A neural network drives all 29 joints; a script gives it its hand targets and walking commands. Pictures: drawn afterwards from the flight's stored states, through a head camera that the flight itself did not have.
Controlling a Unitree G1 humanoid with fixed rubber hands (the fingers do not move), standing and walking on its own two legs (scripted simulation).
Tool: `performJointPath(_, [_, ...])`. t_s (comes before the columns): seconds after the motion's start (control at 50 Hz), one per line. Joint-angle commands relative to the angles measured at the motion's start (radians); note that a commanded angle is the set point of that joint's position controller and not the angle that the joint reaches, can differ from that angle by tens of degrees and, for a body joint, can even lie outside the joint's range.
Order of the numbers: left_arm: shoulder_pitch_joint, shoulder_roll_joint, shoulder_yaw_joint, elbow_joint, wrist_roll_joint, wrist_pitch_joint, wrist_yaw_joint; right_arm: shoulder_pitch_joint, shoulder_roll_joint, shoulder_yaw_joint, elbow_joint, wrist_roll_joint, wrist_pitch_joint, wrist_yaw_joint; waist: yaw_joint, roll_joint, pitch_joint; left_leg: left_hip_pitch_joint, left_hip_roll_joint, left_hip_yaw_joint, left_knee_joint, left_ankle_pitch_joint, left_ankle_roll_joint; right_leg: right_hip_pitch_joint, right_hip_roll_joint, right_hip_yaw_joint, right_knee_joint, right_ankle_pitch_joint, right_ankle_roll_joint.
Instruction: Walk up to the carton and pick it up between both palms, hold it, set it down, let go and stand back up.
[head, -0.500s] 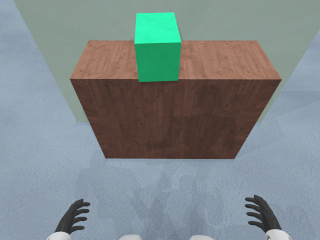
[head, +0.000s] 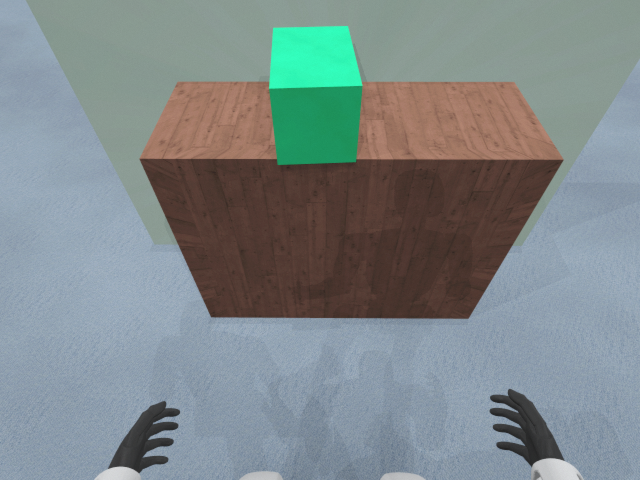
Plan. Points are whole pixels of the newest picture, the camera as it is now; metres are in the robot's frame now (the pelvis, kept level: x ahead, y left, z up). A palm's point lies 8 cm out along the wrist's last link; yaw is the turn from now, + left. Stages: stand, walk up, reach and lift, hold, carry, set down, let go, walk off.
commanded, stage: walk up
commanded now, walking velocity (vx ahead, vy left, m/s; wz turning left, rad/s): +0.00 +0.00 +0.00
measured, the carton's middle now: (313, 93) +0.84 +0.04 +0.03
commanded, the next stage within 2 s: none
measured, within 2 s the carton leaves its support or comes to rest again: neither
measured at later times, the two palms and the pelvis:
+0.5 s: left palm (90, 449) +0.16 +0.32 -0.09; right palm (543, 459) +0.15 -0.26 -0.07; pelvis +0.04 +0.03 +0.00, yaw +1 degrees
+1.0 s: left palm (78, 437) +0.18 +0.35 -0.11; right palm (501, 382) +0.25 -0.24 -0.08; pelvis +0.11 +0.05 -0.02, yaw -1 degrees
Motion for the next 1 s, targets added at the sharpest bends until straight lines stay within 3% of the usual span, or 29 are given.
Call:
performJointPath(0.0, [-0.062,0.224,0.082,-0.043,0.004,-0.021,-0.008,-0.061,-0.272,-0.034,-0.009,0.002,-0.039,0.01,0.001,0.021,-0.095,0.091,0.122,-0.126,-0.194,0.06,0.042,0.065,-0.114,0.117,-0.181,0.088,-0.031])
performJointPath(0.12, [-0.062,0.225,0.082,-0.039,0.005,-0.022,-0.008,-0.059,-0.274,-0.034,-0.005,0.002,-0.039,0.009,0.003,0.025,-0.097,0.088,0.122,-0.125,-0.198,0.057,0.042,0.072,-0.117,0.117,-0.183,0.094,-0.031])
performJointPath(0.14, [0.06,0.263,0.101,-0.07,0.027,-0.027,-0.015,0.043,-0.318,-0.047,-0.046,-0.021,-0.037,0.027,0.007,0.026,-0.2,0.079,0.053,-0.087,-0.126,-0.296,0.082,0.156,-0.095,0.138,-0.164,-0.304,-0.095])
performJointPath(0.16, [0.092,0.278,0.115,-0.06,0.029,-0.024,-0.018,0.007,-0.295,-0.045,-0.068,-0.036,-0.031,0.035,0.03,-0.005,-0.108,-0.058,0.034,-0.092,-0.079,-0.393,0.076,0.13,-0.128,0.241,-0.222,-0.489,-0.131])
performJointPath(0.18, [0.135,0.303,0.129,-0.056,0.033,-0.02,-0.018,-0.018,-0.288,-0.047,-0.097,-0.039,-0.027,0.041,0.055,-0.064,-0.034,-0.192,0.007,-0.055,0.006,-0.382,0.056,0.161,-0.187,0.357,-0.306,-0.616,-0.172])
performJointPath(0.2, [0.156,0.333,0.139,-0.053,0.037,-0.021,-0.016,-0.033,-0.279,-0.048,-0.12,-0.036,-0.026,0.047,0.071,-0.132,0.029,-0.275,-0.011,0.02,0.108,-0.288,0.037,0.177,-0.273,0.461,-0.392,-0.678,-0.22])
performJointPath(0.24, [0.122,0.358,0.15,-0.077,0.053,-0.029,-0.004,-0.012,-0.301,-0.061,-0.132,-0.039,-0.028,0.05,0.073,-0.144,0.087,-0.319,0.051,-0.029,0.199,-0.24,0.036,0.144,-0.352,0.523,-0.422,-0.62,-0.27])
performJointPath(0.28, [0.068,0.357,0.149,-0.1,0.056,-0.034,-0.003,0.04,-0.3,-0.066,-0.12,-0.038,-0.04,0.053,0.027,-0.105,0.05,-0.207,0.074,-0.053,0.078,-0.221,0.056,0.098,-0.325,0.443,-0.342,-0.554,-0.239])
performJointPath(0.32, [0.003,0.3,0.123,-0.111,0.041,-0.029,-0.016,0.175,-0.3,-0.074,-0.062,-0.041,-0.064,0.042,-0.055,-0.02,-0.046,0.203,0.014,-0.046,-0.159,-0.199,0.088,-0.126,-0.172,0.211,-0.106,-0.431,-0.141])
performJointPath(0.34, [-0.031,0.228,0.103,-0.136,0.023,-0.028,-0.024,0.249,-0.368,-0.093,-0.04,-0.05,-0.071,0.031,-0.093,0.208,-0.061,0.405,0.169,-0.387,-0.322,-0.401,0.151,-0.381,-0.028,0.042,0.216,-0.313,-0.058])
performJointPath(0.36, [-0.039,0.22,0.103,-0.164,0.016,-0.029,-0.019,0.236,-0.426,-0.098,-0.054,-0.06,-0.066,0.02,-0.099,0.288,0.009,0.401,0.316,-0.636,-0.428,-0.456,0.206,-0.562,0.062,-0.001,0.377,-0.318,-0.011])
performJointPath(0.38, [-0.053,0.272,0.117,-0.174,0.025,-0.024,-0.012,0.233,-0.429,-0.093,-0.058,-0.059,-0.059,0.01,-0.09,0.19,0.063,0.335,0.356,-0.653,-0.411,-0.362,0.258,-0.554,0.016,0.094,0.435,-0.303,-0.008])
performJointPath(0.42, [0.012,0.302,0.117,-0.144,0.037,-0.023,-0.017,0.213,-0.401,-0.081,-0.069,-0.045,-0.054,0.003,-0.046,0.083,0.05,0.338,0.313,-0.51,-0.329,-0.102,0.268,-0.478,-0.049,0.056,0.424,-0.224,-0.012])
performJointPath(0.48, [0.004,0.285,0.103,-0.133,0.039,-0.031,-0.02,0.241,-0.391,-0.075,-0.072,-0.042,-0.052,-0.001,-0.065,0.142,0.011,0.358,0.273,-0.388,-0.25,0.272,0.256,-0.403,-0.062,0.025,0.33,-0.266,0.0])
performJointPath(0.56, [-0.008,0.265,0.089,-0.151,0.035,-0.03,-0.014,0.229,-0.4,-0.071,-0.081,-0.04,-0.032,0.003,-0.071,0.195,-0.022,0.34,0.234,-0.289,-0.166,0.355,0.235,-0.251,-0.026,-0.028,0.08,-0.186,-0.012])
performJointPath(0.6, [0.117,0.265,0.094,-0.099,0.039,-0.039,-0.002,0.175,-0.386,-0.065,-0.09,-0.033,-0.014,0.007,0.005,0.139,-0.075,0.143,0.165,-0.166,0.006,0.3,0.157,0.099,0.024,-0.061,-0.187,0.036,-0.04])
performJointPath(0.62, [0.209,0.317,0.116,-0.069,0.051,-0.039,0.011,0.163,-0.329,-0.047,-0.101,-0.031,-0.016,0.012,0.063,0.032,-0.136,-0.067,0.13,-0.112,0.176,0.212,0.107,0.369,-0.037,0.048,-0.169,0.091,-0.074])
performJointPath(0.64, [0.289,0.417,0.141,-0.08,0.053,-0.04,0.023,0.146,-0.252,-0.016,-0.151,-0.018,-0.028,0.023,0.106,-0.231,-0.219,-0.319,-0.016,-0.002,0.476,-0.119,0.032,0.53,-0.312,0.53,-0.243,-0.027,-0.166])
performJointPath(0.66, [0.325,0.434,0.146,-0.086,0.052,-0.031,0.03,0.08,-0.331,-0.038,-0.172,-0.03,-0.016,0.012,0.128,-0.15,-0.099,-0.445,-0.025,-0.041,0.56,-0.386,0.018,0.424,-0.422,0.715,-0.294,-0.092,-0.28])
performJointPath(0.68, [0.328,0.425,0.147,-0.093,0.05,-0.031,0.028,0.026,-0.353,-0.05,-0.187,-0.034,-0.012,0.01,0.133,-0.066,-0.002,-0.499,0.007,-0.09,0.637,-0.364,0.016,0.372,-0.427,0.697,-0.298,-0.121,-0.321])
performJointPath(0.7, [0.307,0.418,0.144,-0.097,0.052,-0.034,0.031,0.019,-0.345,-0.051,-0.192,-0.028,-0.013,0.013,0.122,-0.045,0.046,-0.534,0.031,-0.103,0.649,-0.316,0.011,0.379,-0.399,0.639,-0.272,-0.024,-0.319])
performJointPath(0.74, [0.269,0.406,0.133,-0.102,0.046,-0.035,0.038,0.04,-0.348,-0.054,-0.179,-0.029,-0.019,0.02,0.098,-0.082,0.057,-0.5,0.071,-0.092,0.572,-0.25,-0.002,0.33,-0.335,0.508,-0.249,0.156,-0.29])
performJointPath(0.78, [0.255,0.404,0.131,-0.102,0.048,-0.04,0.038,0.041,-0.342,-0.053,-0.17,-0.033,-0.022,0.025,0.086,-0.096,0.017,-0.411,0.075,-0.067,0.476,-0.243,-0.012,0.294,-0.311,0.451,-0.221,0.275,-0.281])
performJointPath(0.86, [0.213,0.421,0.137,-0.107,0.042,-0.032,0.034,0.007,-0.329,-0.053,-0.166,-0.037,-0.019,0.029,0.066,-0.133,0.012,-0.232,0.068,-0.014,0.201,-0.236,0.005,0.165,-0.269,0.4,-0.197,0.111,-0.245])
performJointPath(0.9, [0.129,0.403,0.124,-0.117,0.029,-0.02,0.022,0.126,-0.32,-0.06,-0.111,-0.036,-0.028,0.022,-0.024,-0.105,-0.029,0.103,0.015,0.045,-0.06,-0.064,0.033,-0.037,-0.206,0.283,-0.059,0.024,-0.182])
performJointPath(0.92, [0.112,0.347,0.104,-0.117,0.03,-0.016,0.016,0.229,-0.352,-0.08,-0.056,-0.038,-0.033,0.011,-0.071,-0.037,-0.08,0.339,-0.014,0.028,-0.111,-0.035,0.055,-0.195,-0.149,0.196,0.085,-0.027,-0.138])
performJointPath(0.94, [0.127,0.253,0.076,-0.121,0.021,-0.02,0.01,0.299,-0.418,-0.101,-0.032,-0.052,-0.036,0.0,-0.097,0.192,-0.113,0.468,0.159,-0.259,-0.205,-0.199,0.115,-0.381,-0.058,0.068,0.357,-0.122,-0.08])
performJointPath(0.96, [0.097,0.24,0.079,-0.169,0.014,-0.017,0.016,0.292,-0.496,-0.106,-0.069,-0.056,-0.034,-0.005,-0.113,0.314,-0.049,0.371,0.378,-0.648,-0.406,-0.447,0.192,-0.532,0.063,0.032,0.522,-0.332,-0.027])
performJointPath(0.98, [0.033,0.326,0.104,-0.196,0.017,-0.002,0.025,0.252,-0.486,-0.096,-0.074,-0.056,-0.024,-0.007,-0.107,0.188,0.062,0.226,0.416,-0.69,-0.444,-0.624,0.25,-0.54,0.016,0.136,0.579,-0.331,-0.02])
